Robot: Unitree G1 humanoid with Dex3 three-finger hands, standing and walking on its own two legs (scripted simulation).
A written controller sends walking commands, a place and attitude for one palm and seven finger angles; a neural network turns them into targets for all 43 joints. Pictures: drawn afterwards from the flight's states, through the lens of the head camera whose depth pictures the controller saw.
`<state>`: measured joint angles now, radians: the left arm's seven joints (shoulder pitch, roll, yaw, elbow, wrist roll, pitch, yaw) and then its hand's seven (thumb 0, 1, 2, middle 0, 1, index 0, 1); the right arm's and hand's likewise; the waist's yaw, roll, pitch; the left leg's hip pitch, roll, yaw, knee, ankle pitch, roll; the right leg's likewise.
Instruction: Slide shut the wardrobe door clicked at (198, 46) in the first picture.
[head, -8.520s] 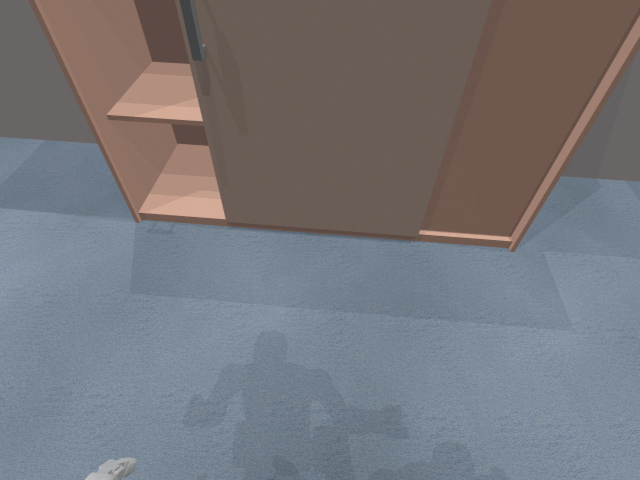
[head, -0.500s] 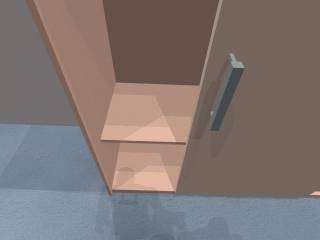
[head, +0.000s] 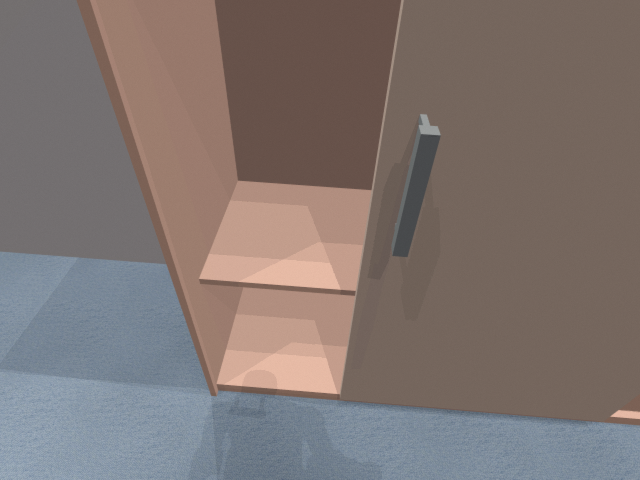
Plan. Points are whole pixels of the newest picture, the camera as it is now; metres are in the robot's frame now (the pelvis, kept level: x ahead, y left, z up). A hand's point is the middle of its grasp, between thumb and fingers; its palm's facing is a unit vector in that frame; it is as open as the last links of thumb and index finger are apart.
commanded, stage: come to a stop and stand still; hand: right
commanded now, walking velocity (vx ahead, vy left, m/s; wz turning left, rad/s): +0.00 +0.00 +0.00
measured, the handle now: (410, 189) +0.52 -0.11 +0.12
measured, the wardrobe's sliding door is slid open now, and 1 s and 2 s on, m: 0.39 0.39 0.39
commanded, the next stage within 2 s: look again from close up in 1.56 s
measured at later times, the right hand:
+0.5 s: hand out of the picture -0.05 -0.19 -0.16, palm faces +0.05 +0.98 -0.18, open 7.4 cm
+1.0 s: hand out of the picture -0.02 -0.16 -0.16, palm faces +0.06 +0.98 -0.19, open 7.3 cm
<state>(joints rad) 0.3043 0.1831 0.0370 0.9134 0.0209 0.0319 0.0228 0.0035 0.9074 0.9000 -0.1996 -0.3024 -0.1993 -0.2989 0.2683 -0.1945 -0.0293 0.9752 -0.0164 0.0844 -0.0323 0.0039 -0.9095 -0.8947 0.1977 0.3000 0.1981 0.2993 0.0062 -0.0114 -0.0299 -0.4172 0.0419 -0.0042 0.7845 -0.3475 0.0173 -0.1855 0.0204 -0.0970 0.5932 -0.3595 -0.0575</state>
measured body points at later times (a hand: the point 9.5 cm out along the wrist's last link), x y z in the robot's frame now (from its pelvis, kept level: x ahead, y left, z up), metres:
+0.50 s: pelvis -0.04 -0.02 +0.01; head -0.04 -0.01 +0.46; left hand -0.05 +0.20 -0.15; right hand -0.05 -0.24 -0.14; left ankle +0.03 +0.11 -0.73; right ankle -0.02 -0.08 -0.73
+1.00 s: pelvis +0.00 +0.00 +0.01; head +0.01 +0.01 +0.46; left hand +0.01 +0.22 -0.15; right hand -0.02 -0.21 -0.14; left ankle +0.03 +0.11 -0.73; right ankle -0.02 -0.08 -0.73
